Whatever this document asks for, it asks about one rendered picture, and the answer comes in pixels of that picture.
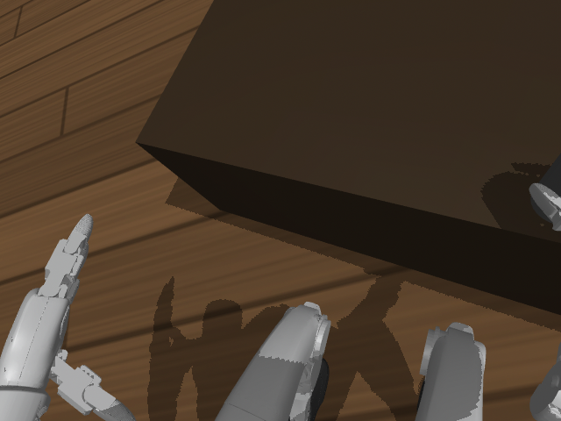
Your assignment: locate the right robot hand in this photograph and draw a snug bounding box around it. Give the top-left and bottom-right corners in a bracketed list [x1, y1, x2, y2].
[529, 183, 561, 231]

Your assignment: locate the left robot foot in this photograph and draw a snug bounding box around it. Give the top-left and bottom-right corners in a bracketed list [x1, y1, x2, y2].
[288, 358, 330, 421]

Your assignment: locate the left robot hand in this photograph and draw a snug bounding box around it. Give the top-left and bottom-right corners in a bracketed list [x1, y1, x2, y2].
[0, 214, 137, 421]

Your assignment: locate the right robot arm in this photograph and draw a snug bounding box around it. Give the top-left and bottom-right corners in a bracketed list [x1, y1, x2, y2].
[529, 342, 561, 421]

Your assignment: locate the can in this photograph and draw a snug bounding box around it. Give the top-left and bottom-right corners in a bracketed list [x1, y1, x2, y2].
[530, 154, 561, 224]

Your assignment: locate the left robot arm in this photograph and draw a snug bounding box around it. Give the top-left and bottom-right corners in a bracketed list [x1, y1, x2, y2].
[0, 386, 51, 421]

